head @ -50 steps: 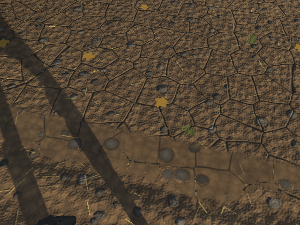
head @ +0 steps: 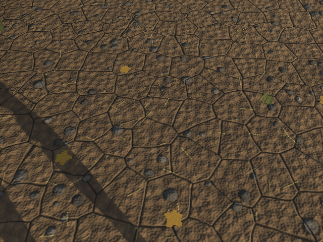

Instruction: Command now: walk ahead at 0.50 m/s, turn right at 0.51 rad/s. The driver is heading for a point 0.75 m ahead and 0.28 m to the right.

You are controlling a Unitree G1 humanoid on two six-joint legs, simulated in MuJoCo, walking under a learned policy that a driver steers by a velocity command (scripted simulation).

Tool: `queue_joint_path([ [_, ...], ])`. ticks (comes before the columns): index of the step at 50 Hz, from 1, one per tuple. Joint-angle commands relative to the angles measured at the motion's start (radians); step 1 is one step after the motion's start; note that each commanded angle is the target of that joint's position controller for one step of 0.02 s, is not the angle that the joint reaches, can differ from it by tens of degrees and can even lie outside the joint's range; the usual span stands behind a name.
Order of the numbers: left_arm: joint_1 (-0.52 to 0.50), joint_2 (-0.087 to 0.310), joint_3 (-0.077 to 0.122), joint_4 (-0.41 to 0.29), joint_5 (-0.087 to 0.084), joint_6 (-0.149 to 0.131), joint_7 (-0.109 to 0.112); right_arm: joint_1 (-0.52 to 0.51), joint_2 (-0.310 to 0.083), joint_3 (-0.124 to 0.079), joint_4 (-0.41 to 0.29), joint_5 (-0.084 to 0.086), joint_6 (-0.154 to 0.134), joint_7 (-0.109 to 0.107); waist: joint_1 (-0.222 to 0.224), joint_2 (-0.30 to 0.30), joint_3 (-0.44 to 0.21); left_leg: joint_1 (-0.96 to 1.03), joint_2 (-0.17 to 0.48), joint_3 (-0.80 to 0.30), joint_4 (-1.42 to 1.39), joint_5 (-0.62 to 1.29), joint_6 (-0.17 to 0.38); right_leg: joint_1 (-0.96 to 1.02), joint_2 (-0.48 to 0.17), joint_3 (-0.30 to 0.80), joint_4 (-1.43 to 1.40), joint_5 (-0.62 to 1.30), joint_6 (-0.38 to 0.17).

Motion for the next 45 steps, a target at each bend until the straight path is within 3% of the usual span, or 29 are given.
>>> queue_joint_path([
  [1,-0.127,0.023,-0.007,-0.109,0.001,-0.012,-0.022,0.005,-0.173,-0.039,-0.045,0.014,0.006,-0.01,-0.016,0.053,0.082,0.006,0.315,-0.059,-0.066,0.375,0.128,-0.037,0.006,-0.047,-0.082,0.0,-0.017],
  [3,-0.149,0.034,-0.004,-0.139,-0.002,-0.01,-0.035,0.013,-0.185,-0.045,-0.043,0.023,0.023,-0.011,-0.006,0.066,0.08,0.072,0.336,-0.038,-0.008,0.496,0.114,-0.032,0.027,-0.078,-0.11,-0.078,-0.041],
  [5,-0.108,0.067,0.013,-0.152,-0.004,-0.006,-0.042,-0.014,-0.213,-0.054,-0.057,0.029,0.037,-0.015,0.04,0.105,0.026,0.1,0.336,-0.01,0.115,0.818,0.091,0.083,0.088,-0.136,-0.112,-0.175,-0.078],
  [6,-0.033,0.095,0.029,-0.142,-0.007,-0.003,-0.042,-0.027,-0.226,-0.058,-0.064,0.031,0.046,-0.018,0.088,0.123,-0.023,0.094,0.33,0.001,0.236,0.958,0.08,0.188,0.129,-0.161,-0.109,-0.221,-0.101],
  [7,0.103,0.14,0.055,-0.112,-0.01,-0.002,-0.036,-0.049,-0.231,-0.058,-0.072,0.035,0.053,-0.02,0.169,0.114,-0.095,0.037,0.301,0.02,0.423,0.982,0.055,0.38,0.173,-0.171,-0.164,-0.189,-0.135],
  [8,0.271,0.217,0.093,-0.069,-0.01,0.005,-0.016,-0.048,-0.216,-0.05,-0.086,0.026,0.049,-0.021,0.243,0.048,-0.183,-0.168,0.258,0.022,0.703,0.758,0.008,0.68,0.143,-0.058,-0.215,-0.165,-0.182],
  [9,0.274,0.332,0.113,-0.061,-0.018,0.005,-0.002,0.041,-0.055,-0.003,-0.138,-0.014,0.023,-0.004,0.128,-0.231,-0.246,-0.638,0.062,-0.029,1.07,-0.196,-0.058,1.024,-0.118,0.471,-0.271,-0.266,-0.352],
  [10,0.3,0.281,0.09,-0.097,-0.002,-0.012,-0.007,-0.027,-0.095,0.0,-0.162,0.024,-0.027,0.012,0.165,-0.14,-0.395,-0.783,-0.009,-0.29,1.217,-0.361,-0.048,1.119,-0.22,0.818,-0.45,-0.395,-0.429],
  [11,0.271,0.215,0.071,-0.092,0.009,-0.026,-0.009,-0.144,-0.148,-0.015,-0.194,0.064,-0.055,0.022,0.191,-0.076,-0.267,-0.881,0.047,-0.328,1.208,-0.268,-0.017,1.055,-0.197,0.691,-0.484,-0.324,-0.366],
  [12,0.208,0.179,0.061,-0.1,0.004,-0.037,-0.009,-0.159,-0.142,-0.011,-0.199,0.059,-0.067,0.02,0.149,-0.012,-0.176,-0.861,0.094,-0.326,1.122,-0.176,0.002,0.913,-0.156,0.554,-0.476,-0.235,-0.327],
  [13,0.128,0.142,0.05,-0.117,0.001,-0.04,-0.009,-0.153,-0.148,-0.018,-0.182,0.032,-0.067,0.011,0.101,0.039,-0.115,-0.786,0.129,-0.324,1.03,-0.124,-0.003,0.76,-0.112,0.446,-0.482,-0.128,-0.296],
  [14,0.081,0.116,0.039,-0.135,0.01,-0.042,-0.005,-0.129,-0.163,-0.028,-0.177,0.019,-0.055,0.01,0.064,0.022,-0.097,-0.704,0.152,-0.331,0.971,-0.088,-0.011,0.657,-0.086,0.383,-0.499,-0.038,-0.283],
  [17,0.084,0.142,0.042,-0.142,0.006,-0.045,0.01,-0.125,-0.132,-0.027,-0.189,0.001,-0.019,0.009,0.035,0.024,-0.064,-0.636,0.153,-0.306,0.834,-0.035,-0.057,0.52,-0.049,0.3,-0.541,0.078,-0.282],
  [19,0.118,0.172,0.05,-0.137,0.004,-0.043,0.026,-0.199,-0.109,-0.019,-0.218,-0.005,-0.01,0.005,0.052,0.015,-0.034,-0.651,0.134,-0.289,0.697,0.074,-0.086,0.477,-0.02,0.25,-0.552,0.096,-0.267],
  [23,0.17,0.175,0.052,-0.127,-0.001,-0.03,0.038,-0.337,-0.078,-0.003,-0.262,0.006,-0.016,0.018,0.112,-0.038,-0.012,-0.562,0.066,-0.272,0.396,0.333,-0.091,0.422,0.044,0.2,-0.532,-0.031,-0.197],
  [25,0.204,0.174,0.052,-0.114,-0.004,-0.027,0.037,-0.381,-0.09,-0.004,-0.285,0.017,-0.021,0.024,0.131,-0.052,-0.009,-0.533,0.048,-0.281,0.338,0.367,-0.084,0.44,0.027,0.239,-0.513,-0.08,-0.184],
  [28,0.227,0.162,0.05,-0.107,-0.007,-0.017,0.043,-0.389,-0.129,-0.015,-0.301,0.021,-0.034,0.036,0.124,-0.067,-0.016,-0.529,0.041,-0.313,0.268,0.293,-0.06,0.543,-0.011,0.326,-0.424,-0.109,-0.171],
  [30,0.212,0.165,0.052,-0.113,-0.003,-0.01,0.048,-0.334,-0.151,-0.026,-0.291,0.022,-0.046,0.039,0.089,-0.099,-0.028,-0.465,0.036,-0.307,0.249,0.204,-0.031,0.578,-0.024,0.373,-0.358,-0.063,-0.157],
  [31,0.195,0.149,0.046,-0.122,-0.001,-0.008,0.047,-0.247,-0.168,-0.037,-0.268,0.018,-0.051,0.035,0.042,-0.102,-0.064,-0.347,0.03,-0.288,0.21,0.208,-0.006,0.567,0.009,0.364,-0.286,-0.005,-0.136],
  [32,0.181,0.104,0.028,-0.139,0.006,-0.01,0.043,-0.119,-0.207,-0.052,-0.25,0.001,-0.057,0.029,-0.02,-0.068,-0.174,-0.124,0.117,-0.354,0.237,0.202,0.045,0.494,0.063,0.315,-0.096,-0.01,-0.103],
  [33,0.264,0.044,0.01,-0.164,0.002,-0.016,0.042,0.029,-0.288,-0.073,-0.235,-0.018,-0.052,0.021,-0.028,0.126,-0.34,0.247,0.342,-0.67,0.229,0.094,0.166,0.215,0.185,0.189,0.242,-0.252,-0.03],
  [34,0.334,0.062,0.001,-0.179,-0.018,-0.023,0.042,0.069,-0.274,-0.073,-0.206,0.002,-0.037,0.03,0.0,0.378,-0.395,0.367,0.474,-1.034,0.118,-0.151,0.253,-0.029,0.199,0.143,0.466,-0.63,-0.004],
  [35,0.281,0.161,0.024,-0.162,-0.026,-0.02,0.042,0.015,-0.179,-0.048,-0.23,0.017,-0.03,0.029,-0.018,0.237,-0.253,0.258,0.444,-0.956,0.083,-0.294,0.214,-0.113,0.132,0.165,0.558,-0.566,0.003],
  [36,0.192,0.184,0.03,-0.177,-0.017,-0.014,0.041,-0.033,-0.141,-0.036,-0.241,0.014,-0.019,0.025,-0.024,0.151,-0.146,0.126,0.401,-0.795,0.075,-0.236,0.172,-0.116,0.095,0.123,0.569,-0.484,0.007],
  [37,0.147,0.171,0.031,-0.19,-0.006,-0.011,0.039,-0.079,-0.124,-0.028,-0.239,0.006,-0.012,0.024,-0.003,0.108,-0.068,-0.007,0.357,-0.677,0.048,-0.118,0.156,-0.086,0.065,0.105,0.526,-0.423,0.009],
  [38,0.132,0.156,0.035,-0.196,0.0,-0.006,0.036,-0.105,-0.103,-0.021,-0.234,0.0,-0.012,0.022,0.02,0.118,-0.032,-0.089,0.322,-0.591,0.023,-0.034,0.145,-0.052,0.034,0.106,0.477,-0.384,0.006],
  [41,0.139,0.094,0.024,-0.211,-0.01,0.011,0.027,-0.11,-0.116,-0.027,-0.213,0.004,-0.022,0.022,0.045,0.14,-0.01,-0.177,0.293,-0.432,-0.045,0.101,0.156,-0.002,-0.001,0.074,0.404,-0.332,0.013],
  [45,0.076,0.078,0.016,-0.246,-0.004,0.011,0.019,-0.092,-0.163,-0.043,-0.192,0.005,-0.025,0.019,0.038,0.099,-0.009,-0.131,0.3,-0.294,-0.07,0.259,0.17,-0.049,-0.012,0.065,0.24,-0.173,0.031],
])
